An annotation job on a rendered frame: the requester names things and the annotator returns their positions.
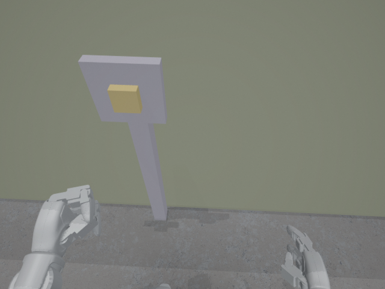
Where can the robot left hand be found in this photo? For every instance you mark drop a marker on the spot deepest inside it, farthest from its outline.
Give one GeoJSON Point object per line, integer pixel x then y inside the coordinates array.
{"type": "Point", "coordinates": [50, 231]}

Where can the panel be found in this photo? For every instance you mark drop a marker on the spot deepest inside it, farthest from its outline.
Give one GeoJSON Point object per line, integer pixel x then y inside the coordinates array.
{"type": "Point", "coordinates": [99, 72]}

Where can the robot right hand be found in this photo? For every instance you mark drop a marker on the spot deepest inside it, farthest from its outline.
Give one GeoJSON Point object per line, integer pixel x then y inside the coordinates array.
{"type": "Point", "coordinates": [310, 271]}

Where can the robot left forearm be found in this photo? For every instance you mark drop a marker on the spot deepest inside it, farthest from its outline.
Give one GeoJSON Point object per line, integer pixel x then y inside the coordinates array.
{"type": "Point", "coordinates": [40, 270]}

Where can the button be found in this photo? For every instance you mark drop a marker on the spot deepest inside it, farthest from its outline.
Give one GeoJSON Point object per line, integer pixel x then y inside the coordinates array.
{"type": "Point", "coordinates": [125, 98]}

